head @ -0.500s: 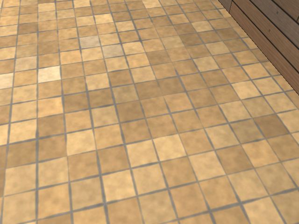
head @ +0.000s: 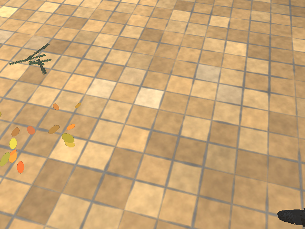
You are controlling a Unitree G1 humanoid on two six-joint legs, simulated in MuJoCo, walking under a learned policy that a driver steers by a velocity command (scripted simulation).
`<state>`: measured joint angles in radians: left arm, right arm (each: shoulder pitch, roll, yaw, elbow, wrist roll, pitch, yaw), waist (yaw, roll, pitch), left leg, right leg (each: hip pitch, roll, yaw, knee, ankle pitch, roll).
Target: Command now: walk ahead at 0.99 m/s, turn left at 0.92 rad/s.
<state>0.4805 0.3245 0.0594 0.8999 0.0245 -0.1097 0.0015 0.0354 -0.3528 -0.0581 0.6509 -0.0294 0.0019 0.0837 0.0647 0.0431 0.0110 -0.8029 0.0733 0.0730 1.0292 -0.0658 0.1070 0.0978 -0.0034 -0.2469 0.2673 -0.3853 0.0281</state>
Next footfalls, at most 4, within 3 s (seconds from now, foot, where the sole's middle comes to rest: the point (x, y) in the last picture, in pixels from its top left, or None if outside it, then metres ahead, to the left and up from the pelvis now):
0.14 left None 0.32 0.05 -0.76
0.56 right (165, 166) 0.78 0.03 -0.76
0.98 left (115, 112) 1.11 0.32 -0.76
1.42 right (161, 67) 1.50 0.07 -0.76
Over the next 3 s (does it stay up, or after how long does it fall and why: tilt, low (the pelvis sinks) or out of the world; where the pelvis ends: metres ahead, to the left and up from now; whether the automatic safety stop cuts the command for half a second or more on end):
stays up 2.30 -0.52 0.01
